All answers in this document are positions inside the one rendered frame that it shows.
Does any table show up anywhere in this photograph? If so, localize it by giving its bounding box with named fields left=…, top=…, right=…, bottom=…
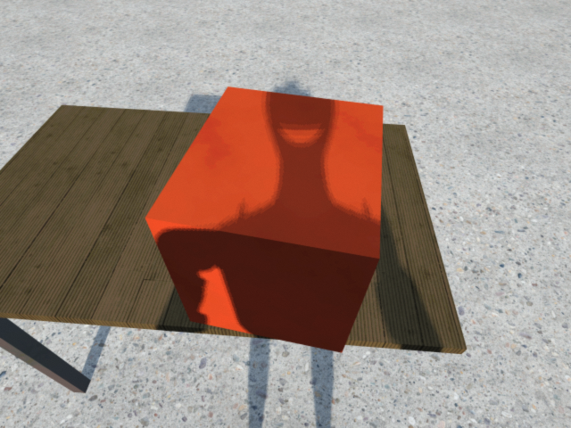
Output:
left=0, top=105, right=467, bottom=393

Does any carton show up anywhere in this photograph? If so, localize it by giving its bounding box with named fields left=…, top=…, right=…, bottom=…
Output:
left=145, top=86, right=384, bottom=353

